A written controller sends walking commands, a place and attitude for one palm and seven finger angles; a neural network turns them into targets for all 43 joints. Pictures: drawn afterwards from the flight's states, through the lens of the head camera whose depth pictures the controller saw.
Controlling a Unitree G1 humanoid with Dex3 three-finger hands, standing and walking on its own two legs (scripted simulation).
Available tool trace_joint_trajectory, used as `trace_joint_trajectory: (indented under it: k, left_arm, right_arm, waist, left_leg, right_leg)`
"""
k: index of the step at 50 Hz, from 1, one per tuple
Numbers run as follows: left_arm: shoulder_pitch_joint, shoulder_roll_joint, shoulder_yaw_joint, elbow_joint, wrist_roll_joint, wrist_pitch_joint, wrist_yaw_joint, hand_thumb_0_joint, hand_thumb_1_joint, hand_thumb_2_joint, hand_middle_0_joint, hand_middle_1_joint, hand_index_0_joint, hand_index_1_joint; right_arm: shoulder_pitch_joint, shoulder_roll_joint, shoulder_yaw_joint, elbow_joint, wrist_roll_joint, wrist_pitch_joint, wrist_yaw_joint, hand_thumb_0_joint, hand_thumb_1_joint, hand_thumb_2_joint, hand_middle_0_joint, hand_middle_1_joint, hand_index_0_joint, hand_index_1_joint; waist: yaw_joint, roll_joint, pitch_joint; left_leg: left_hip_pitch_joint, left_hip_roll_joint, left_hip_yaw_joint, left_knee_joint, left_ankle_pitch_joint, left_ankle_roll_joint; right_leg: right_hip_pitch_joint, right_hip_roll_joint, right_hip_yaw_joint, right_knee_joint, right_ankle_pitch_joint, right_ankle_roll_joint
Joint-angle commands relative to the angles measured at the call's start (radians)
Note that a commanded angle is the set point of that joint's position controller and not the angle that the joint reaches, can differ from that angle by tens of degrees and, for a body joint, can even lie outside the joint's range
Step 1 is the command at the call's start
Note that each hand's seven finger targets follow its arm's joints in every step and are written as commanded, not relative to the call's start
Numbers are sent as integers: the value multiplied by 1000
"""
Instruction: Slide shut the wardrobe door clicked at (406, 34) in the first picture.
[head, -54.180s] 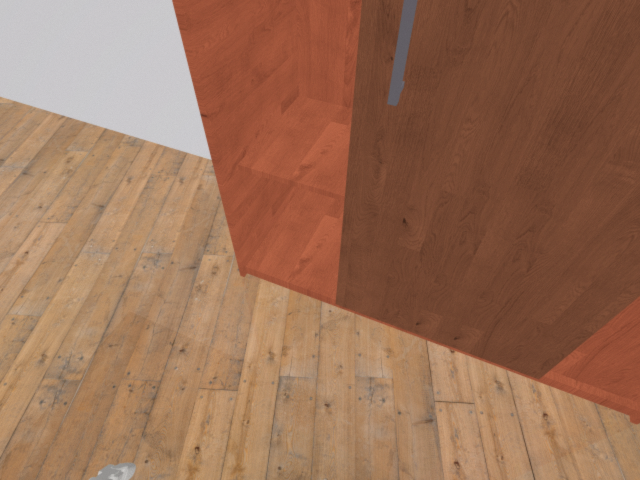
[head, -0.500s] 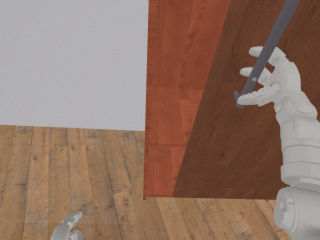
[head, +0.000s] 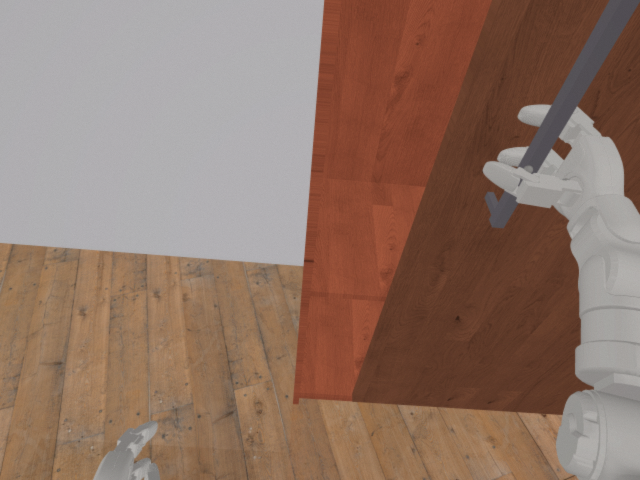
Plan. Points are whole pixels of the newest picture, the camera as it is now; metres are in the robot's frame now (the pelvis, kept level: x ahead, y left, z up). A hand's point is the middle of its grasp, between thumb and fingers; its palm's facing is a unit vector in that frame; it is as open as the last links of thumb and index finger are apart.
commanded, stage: grip the handle and tug to test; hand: right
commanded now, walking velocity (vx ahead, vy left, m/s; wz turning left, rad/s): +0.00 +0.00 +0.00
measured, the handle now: (544, 118) +0.49 -0.19 +0.26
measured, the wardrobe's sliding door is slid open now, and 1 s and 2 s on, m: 0.16 0.16 0.16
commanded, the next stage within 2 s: tug the door sideways, standing still in 0.98 s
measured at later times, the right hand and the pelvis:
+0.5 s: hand (528, 168) +0.43 -0.17 +0.23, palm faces -0.04 +1.00 -0.03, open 5.7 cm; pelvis +0.01 +0.00 +0.00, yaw -1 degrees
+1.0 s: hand (528, 169) +0.42 -0.17 +0.23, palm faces -0.06 +1.00 -0.04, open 5.7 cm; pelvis +0.01 +0.00 +0.00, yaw +1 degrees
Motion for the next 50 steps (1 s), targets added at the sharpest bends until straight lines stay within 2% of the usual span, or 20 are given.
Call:
trace_joint_trajectory:
  k: [1, 8, 11, 12, 16, 17, 20, 23, 31, 33, 34, 36, 37, 38, 41, 43, 44, 45, 48, 50]
  left_arm:
    - [-86, 124, 40, -143, 6, -40, 6, 0, 900, 900, -200, -300, -200, -300]
    - [-95, 124, 42, -154, 5, -28, 4, 0, 900, 900, -200, -300, -200, -300]
    - [-98, 119, 39, -154, 3, -20, 5, 0, 900, 900, -200, -300, -200, -300]
    - [-102, 122, 42, -155, 0, -21, 4, 0, 900, 900, -200, -300, -200, -300]
    - [-101, 117, 39, -150, 3, -15, 4, 0, 900, 900, -200, -300, -200, -300]
    - [-99, 124, 42, -150, 4, -14, 5, 0, 900, 900, -200, -300, -200, -300]
    - [-102, 122, 39, -149, 3, -8, 7, 0, 900, 900, -200, -300, -200, -300]
    - [-97, 128, 39, -147, 6, -2, 9, 0, 900, 900, -200, -300, -200, -300]
    - [-86, 121, 35, -144, 5, 1, 11, 0, 900, 900, -200, -300, -200, -300]
    - [-90, 125, 38, -158, 6, -3, 8, 0, 900, 900, -200, -300, -200, -300]
    - [-96, 127, 40, -165, 5, -4, 8, 0, 900, 900, -200, -300, -200, -300]
    - [-95, 120, 37, -172, 5, -2, 5, 0, 900, 900, -200, -300, -200, -300]
    - [-108, 121, 38, -183, 2, -4, 2, 0, 900, 900, -200, -300, -200, -300]
    - [-108, 119, 37, -189, 3, -3, 2, 0, 900, 900, -200, -300, -200, -300]
    - [-113, 123, 37, -192, 3, 2, 2, 0, 900, 900, -200, -300, -200, -300]
    - [-119, 127, 36, -206, 1, 3, 2, 0, 900, 900, -200, -300, -200, -300]
    - [-130, 122, 36, -214, -1, 2, 2, 0, 900, 900, -200, -300, -200, -300]
    - [-127, 121, 36, -218, 0, 1, 1, 0, 900, 900, -200, -300, -200, -300]
    - [-130, 125, 37, -227, 0, 5, -1, 0, 900, 900, -200, -300, -200, -300]
    - [-139, 120, 37, -240, -1, 3, -4, 0, 900, 900, -200, -300, -200, -300]
  right_arm:
    - [-460, -253, -53, -269, 22, -67, 16, 0, -573, -760, 415, 1353, 415, 1353]
    - [-439, -257, -67, -295, 19, -44, 11, 0, -900, -900, 450, 1400, 450, 1400]
    - [-431, -219, -27, -303, 19, -38, 10, 0, -900, -900, 450, 1400, 450, 1400]
    - [-424, -231, -44, -291, 19, -33, 7, 0, -900, -900, 450, 1400, 450, 1400]
    - [-434, -197, -8, -306, 16, -27, 2, 0, -900, -900, 450, 1400, 450, 1400]
    - [-436, -244, -52, -301, 14, -26, -2, 0, -900, -900, 450, 1400, 450, 1400]
    - [-450, -216, -23, -283, 14, -16, 3, 0, -900, -900, 450, 1400, 450, 1400]
    - [-435, -274, -68, -267, 13, -18, 4, 0, -900, -900, 450, 1400, 450, 1400]
    - [-432, -254, -46, -208, 20, -27, 14, 0, -900, -900, 450, 1400, 450, 1400]
    - [-414, -272, -68, -233, 20, -34, 13, 0, -900, -900, 450, 1400, 450, 1400]
    - [-391, -291, -89, -244, 19, -36, 14, 0, -900, -900, 450, 1400, 450, 1400]
    - [-361, -268, -71, -286, 26, -40, 18, 0, -900, -900, 450, 1400, 450, 1400]
    - [-347, -282, -86, -318, 24, -41, 18, 0, -900, -900, 450, 1400, 450, 1400]
    - [-310, -261, -81, -316, 31, -34, 19, 0, -900, -900, 450, 1400, 450, 1400]
    - [-250, -289, -111, -322, 40, -23, 25, 0, -900, -900, 450, 1400, 450, 1400]
    - [-224, -320, -142, -352, 42, -13, 30, 0, -900, -900, 450, 1400, 450, 1400]
    - [-227, -294, -119, -385, 40, -9, 34, 0, -900, -900, 450, 1400, 450, 1400]
    - [-202, -289, -127, -399, 45, -1, 33, 0, -900, -900, 450, 1400, 450, 1400]
    - [-124, -336, -183, -427, 52, 22, 31, 0, -900, -900, 450, 1400, 450, 1400]
    - [-95, -323, -186, -482, 58, 33, 36, 0, -900, -900, 450, 1400, 450, 1400]
  waist:
    - [-24, 57, -316]
    - [-28, 29, -328]
    - [-21, 52, -316]
    - [-22, 62, -314]
    - [-19, 38, -313]
    - [-23, 61, -325]
    - [-17, 49, -309]
    - [-24, 67, -316]
    - [-20, 52, -280]
    - [-28, 76, -304]
    - [-36, 67, -315]
    - [-40, 63, -326]
    - [-46, 33, -329]
    - [-46, 66, -321]
    - [-56, 89, -304]
    - [-63, 85, -308]
    - [-60, 54, -319]
    - [-62, 61, -324]
    - [-79, 69, -331]
    - [-81, 57, -350]
  left_leg:
    - [-49, -57, 26, -33, 568, 27]
    - [-59, -56, 22, -24, 605, 24]
    - [-58, -56, 28, -23, 597, 27]
    - [-72, -58, 25, -24, 599, 23]
    - [-71, -56, 27, -24, 586, 28]
    - [-69, -57, 24, -23, 600, 25]
    - [-80, -56, 25, -19, 599, 26]
    - [-58, -54, 23, -23, 605, 24]
    - [-71, -53, 25, -35, 544, 27]
    - [-65, -56, 23, -31, 554, 24]
    - [-55, -55, 22, -27, 564, 25]
    - [-29, -54, 27, -25, 582, 28]
    - [-38, -56, 23, -23, 589, 27]
    - [-37, -57, 26, -25, 590, 25]
    - [-15, -55, 28, -28, 593, 24]
    - [-12, -56, 27, -23, 605, 22]
    - [-19, -56, 27, -19, 607, 23]
    - [-18, -56, 31, -15, 623, 22]
    - [11, -55, 31, -10, 663, 21]
    - [14, -55, 33, 0, 702, 20]
  right_leg:
    - [281, 73, 27, 15, 375, -77]
    - [301, 74, 22, 24, 413, -79]
    - [299, 70, 25, 24, 418, -79]
    - [304, 68, 23, 26, 411, -80]
    - [303, 71, 27, 27, 410, -79]
    - [308, 69, 27, 27, 413, -80]
    - [303, 70, 28, 27, 415, -80]
    - [283, 74, 26, 25, 402, -81]
    - [253, 75, 28, 21, 349, -75]
    - [261, 73, 31, 17, 351, -77]
    - [264, 73, 28, 17, 362, -77]
    - [263, 74, 29, 17, 387, -77]
    - [279, 72, 25, 19, 394, -77]
    - [272, 74, 27, 17, 393, -78]
    - [241, 73, 21, 11, 376, -79]
    - [236, 73, 19, 8, 381, -77]
    - [256, 73, 15, 8, 395, -76]
    - [258, 73, 17, 14, 416, -77]
    - [239, 74, 11, 15, 436, -76]
    - [256, 74, 8, 23, 484, -77]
